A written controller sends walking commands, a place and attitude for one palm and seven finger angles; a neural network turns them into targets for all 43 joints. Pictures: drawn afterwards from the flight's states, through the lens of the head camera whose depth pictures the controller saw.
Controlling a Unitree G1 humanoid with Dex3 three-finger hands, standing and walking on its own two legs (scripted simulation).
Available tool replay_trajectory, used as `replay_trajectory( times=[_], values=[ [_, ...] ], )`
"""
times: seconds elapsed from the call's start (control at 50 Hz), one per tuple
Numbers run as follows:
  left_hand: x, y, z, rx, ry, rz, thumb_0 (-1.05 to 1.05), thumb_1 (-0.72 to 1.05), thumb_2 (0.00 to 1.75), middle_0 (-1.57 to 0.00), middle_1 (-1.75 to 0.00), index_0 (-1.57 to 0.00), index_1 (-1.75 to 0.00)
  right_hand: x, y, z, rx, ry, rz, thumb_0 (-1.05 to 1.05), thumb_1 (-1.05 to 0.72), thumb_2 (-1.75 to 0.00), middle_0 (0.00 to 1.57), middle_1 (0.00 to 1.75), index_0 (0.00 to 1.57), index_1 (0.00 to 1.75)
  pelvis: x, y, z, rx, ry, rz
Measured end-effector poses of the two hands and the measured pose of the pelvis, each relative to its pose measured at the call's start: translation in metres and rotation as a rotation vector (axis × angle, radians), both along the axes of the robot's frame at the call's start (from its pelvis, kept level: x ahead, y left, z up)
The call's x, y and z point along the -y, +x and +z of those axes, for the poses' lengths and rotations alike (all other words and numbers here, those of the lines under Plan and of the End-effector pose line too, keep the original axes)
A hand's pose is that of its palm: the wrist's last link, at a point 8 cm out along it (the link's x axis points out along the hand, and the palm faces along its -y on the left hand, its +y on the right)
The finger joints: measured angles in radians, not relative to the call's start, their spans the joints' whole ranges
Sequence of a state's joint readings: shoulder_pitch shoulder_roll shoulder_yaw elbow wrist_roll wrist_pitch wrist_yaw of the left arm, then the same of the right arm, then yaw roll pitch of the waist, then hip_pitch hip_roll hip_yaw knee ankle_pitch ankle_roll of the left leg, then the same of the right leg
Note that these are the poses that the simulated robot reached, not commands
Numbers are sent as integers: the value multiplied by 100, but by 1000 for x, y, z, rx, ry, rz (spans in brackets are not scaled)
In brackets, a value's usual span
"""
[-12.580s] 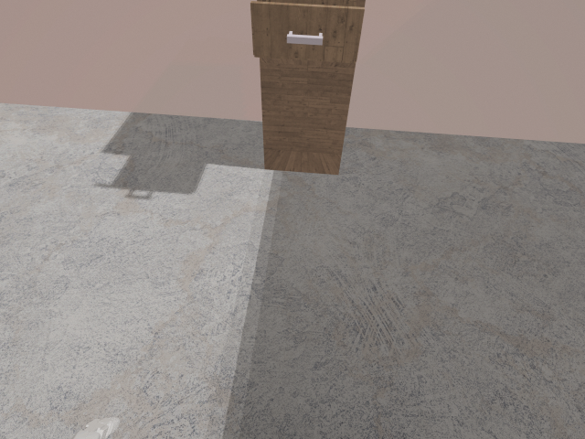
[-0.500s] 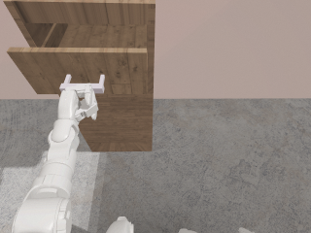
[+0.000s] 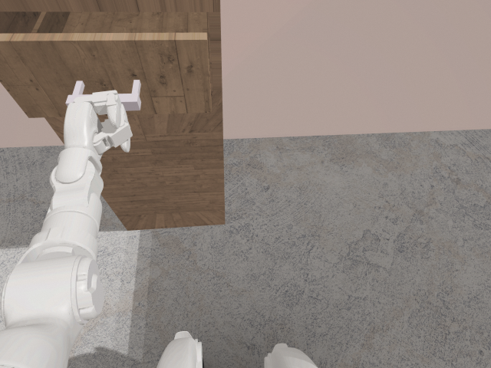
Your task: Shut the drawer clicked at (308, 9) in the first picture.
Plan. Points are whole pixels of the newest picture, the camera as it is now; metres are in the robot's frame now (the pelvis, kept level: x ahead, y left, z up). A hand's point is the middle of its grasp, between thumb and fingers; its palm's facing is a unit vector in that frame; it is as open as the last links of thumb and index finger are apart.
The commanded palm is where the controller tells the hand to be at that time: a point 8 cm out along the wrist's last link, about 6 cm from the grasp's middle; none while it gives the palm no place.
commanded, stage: push the drawer shut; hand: left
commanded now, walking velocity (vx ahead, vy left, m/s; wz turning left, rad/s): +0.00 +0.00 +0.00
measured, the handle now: (106, 94) +0.56 +0.21 +0.09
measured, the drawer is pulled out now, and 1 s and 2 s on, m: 0.07 0.00 0.00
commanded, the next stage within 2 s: pull the fist back off the drawer in 0.86 s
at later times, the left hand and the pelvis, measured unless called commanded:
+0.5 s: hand (132, 100) +0.54 +0.16 +0.10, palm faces +0.05 -1.00 -0.02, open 3.3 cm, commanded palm +0.54 +0.21 +0.09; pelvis +0.00 +0.01 -0.01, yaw -1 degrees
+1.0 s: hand (127, 93) +0.56 +0.17 +0.10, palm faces +0.05 -1.00 -0.04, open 3.1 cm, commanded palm +0.58 +0.20 +0.09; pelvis -0.02 +0.01 -0.02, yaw -1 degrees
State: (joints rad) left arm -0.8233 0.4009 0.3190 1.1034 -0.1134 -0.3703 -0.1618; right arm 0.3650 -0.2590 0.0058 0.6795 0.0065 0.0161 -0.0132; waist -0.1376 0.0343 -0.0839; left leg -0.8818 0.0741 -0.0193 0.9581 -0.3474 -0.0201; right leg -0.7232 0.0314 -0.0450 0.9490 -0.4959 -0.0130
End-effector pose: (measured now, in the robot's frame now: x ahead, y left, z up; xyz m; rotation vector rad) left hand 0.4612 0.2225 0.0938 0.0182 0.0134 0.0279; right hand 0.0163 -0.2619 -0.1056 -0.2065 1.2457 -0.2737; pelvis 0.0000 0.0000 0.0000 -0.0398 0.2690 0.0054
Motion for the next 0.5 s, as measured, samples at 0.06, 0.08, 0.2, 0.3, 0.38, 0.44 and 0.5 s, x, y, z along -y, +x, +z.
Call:
replay_trajectory(
  times=[0.06, 0.08, 0.2, 0.3, 0.38, 0.44, 0.5],
  values=[
    [0, 7, 0, 0, -1, 2, 0, 79, 93, -140, -160, -140, -160, -1, -9, -1, -23, -2, -11, 1, -91, -90, 20, 30, 20, 29, -1, -1, -2, -11, -2, -2],
    [1, 9, 0, 0, -1, 3, 0, 79, 93, -140, -160, -140, -160, -1, -12, -1, -30, -3, -15, 1, -91, -90, 20, 30, 20, 29, -1, -1, -2, -14, -2, -3],
    [1, 21, 1, -6, -2, 8, 1, 79, 93, -140, -160, -140, -160, -4, -25, -1, -64, -3, -30, 1, -91, -90, 20, 30, 20, 29, -3, -1, -4, -32, -9, -6],
    [1, 33, 2, -13, 0, 13, 1, 79, 93, -140, -160, -140, -160, -7, -33, -2, -89, -7, -35, 1, -91, -90, 20, 30, 20, 30, -5, -1, -7, -49, -14, -5],
    [2, 43, 3, -10, 2, 19, 2, 80, 94, -140, -160, -140, -160, -10, -40, -2, -110, -9, -36, 1, -91, -90, 20, 30, 20, 30, -7, -2, -9, -66, -17, -5],
    [4, 49, 3, -6, 2, 22, 3, 81, 94, -140, -160, -140, -160, -12, -44, -2, -126, -8, -39, 1, -91, -90, 20, 30, 20, 30, -8, -1, -10, -76, -19, -6],
    [5, 55, 4, -7, 2, 24, 4, 82, 94, -140, -160, -140, -160, -14, -49, -2, -142, -7, -43, 1, -91, -90, 20, 30, 20, 30, -9, -1, -11, -86, -21, -8]
  ],
)
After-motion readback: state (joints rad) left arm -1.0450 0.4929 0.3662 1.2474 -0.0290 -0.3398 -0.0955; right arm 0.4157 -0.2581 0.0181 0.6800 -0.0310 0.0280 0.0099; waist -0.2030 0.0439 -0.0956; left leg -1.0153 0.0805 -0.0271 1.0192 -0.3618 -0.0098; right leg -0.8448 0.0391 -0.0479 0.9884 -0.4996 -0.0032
